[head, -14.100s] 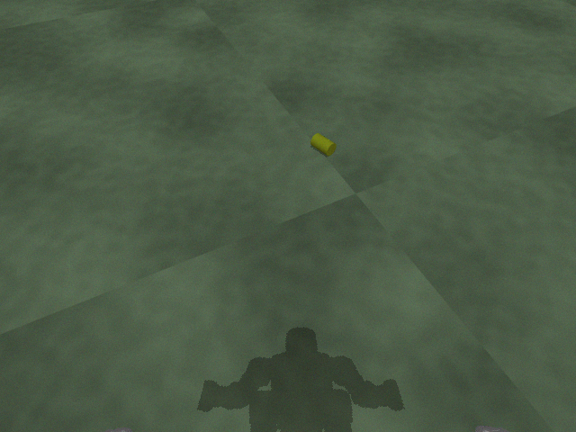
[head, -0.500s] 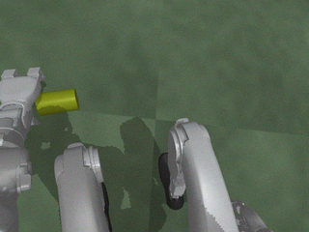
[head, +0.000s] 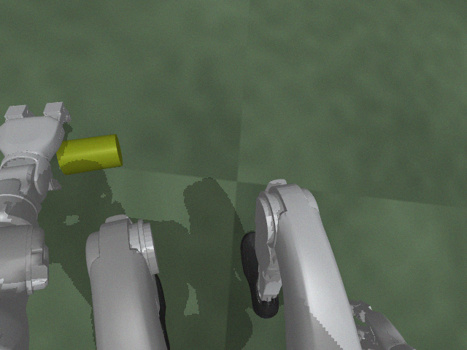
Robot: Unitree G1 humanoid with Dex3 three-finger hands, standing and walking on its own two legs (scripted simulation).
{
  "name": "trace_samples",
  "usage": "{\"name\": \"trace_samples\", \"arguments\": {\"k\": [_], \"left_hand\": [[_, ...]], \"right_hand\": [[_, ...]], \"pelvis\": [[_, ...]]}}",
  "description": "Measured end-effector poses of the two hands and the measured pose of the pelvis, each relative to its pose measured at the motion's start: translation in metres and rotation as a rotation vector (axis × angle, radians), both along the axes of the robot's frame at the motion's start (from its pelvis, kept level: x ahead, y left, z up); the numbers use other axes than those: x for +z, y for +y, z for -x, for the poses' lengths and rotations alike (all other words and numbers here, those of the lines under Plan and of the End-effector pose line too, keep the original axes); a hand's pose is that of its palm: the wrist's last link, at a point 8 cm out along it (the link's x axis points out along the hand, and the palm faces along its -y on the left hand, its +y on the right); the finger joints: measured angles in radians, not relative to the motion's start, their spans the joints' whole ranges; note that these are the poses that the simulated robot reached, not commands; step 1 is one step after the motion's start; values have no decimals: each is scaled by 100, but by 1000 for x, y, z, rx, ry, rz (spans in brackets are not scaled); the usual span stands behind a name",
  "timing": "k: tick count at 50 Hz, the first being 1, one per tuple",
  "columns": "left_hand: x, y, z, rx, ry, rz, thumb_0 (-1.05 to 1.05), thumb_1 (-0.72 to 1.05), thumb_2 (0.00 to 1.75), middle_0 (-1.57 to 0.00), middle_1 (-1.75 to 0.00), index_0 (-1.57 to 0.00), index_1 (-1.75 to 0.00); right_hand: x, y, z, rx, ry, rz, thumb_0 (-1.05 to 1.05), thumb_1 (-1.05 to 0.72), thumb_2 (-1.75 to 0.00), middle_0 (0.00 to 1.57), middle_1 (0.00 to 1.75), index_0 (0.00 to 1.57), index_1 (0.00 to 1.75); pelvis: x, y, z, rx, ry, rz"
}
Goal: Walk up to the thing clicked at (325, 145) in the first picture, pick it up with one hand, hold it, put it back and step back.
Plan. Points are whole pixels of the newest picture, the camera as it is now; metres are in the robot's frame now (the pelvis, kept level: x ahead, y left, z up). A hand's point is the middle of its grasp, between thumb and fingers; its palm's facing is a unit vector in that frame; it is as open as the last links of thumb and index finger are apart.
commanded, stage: approach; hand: left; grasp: from above
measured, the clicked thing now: (91, 154) +0.49 +0.21 -0.30
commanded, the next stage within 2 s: rest palm in 0.60 s
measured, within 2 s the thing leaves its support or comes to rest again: neither
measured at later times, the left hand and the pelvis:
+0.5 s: hand (77, 133) +0.50 +0.21 -0.18, palm faces -0.41 -0.02 -0.91, open 13.9 cm; pelvis +0.00 +0.00 -0.01, yaw -1 degrees
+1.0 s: hand (84, 152) +0.47 +0.21 -0.21, palm faces -0.46 -0.04 -0.89, open 14.1 cm; pelvis +0.00 +0.00 -0.01, yaw -2 degrees
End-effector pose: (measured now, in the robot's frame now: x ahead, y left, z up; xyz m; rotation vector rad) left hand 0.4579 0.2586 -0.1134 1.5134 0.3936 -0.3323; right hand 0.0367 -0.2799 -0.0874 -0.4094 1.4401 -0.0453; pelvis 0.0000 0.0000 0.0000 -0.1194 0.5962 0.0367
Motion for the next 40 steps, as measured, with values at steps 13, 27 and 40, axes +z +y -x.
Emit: {"name": "trace_samples", "arguments": {"k": [13, 27, 40], "left_hand": [[2, -47, -24, -95, -40, 26, 0, -45, 95, -12, -102, -14, -99], [-12, -37, -32, 69, -5, -33, 1, -50, 99, -9, -102, -10, -100], [-13, -27, -9, -63, 17, 39, 0, -51, 98, -9, -104, -10, -102]], "right_hand": [[5, 5, 4, 2, -17, 15, 0, -90, -89, 20, 30, 20, 30], [-5, 15, 41, -58, 61, -80, 0, -90, -89, 20, 30, 20, 30], [-1, -2, 15, -9, 55, -3, 1, -90, -89, 20, 30, 20, 30]], "pelvis": [[-1, 3, 2, -3, -3, 6], [-6, 1, -1, -14, 9, -1], [-6, -1, 0, -6, -9, 8]]}}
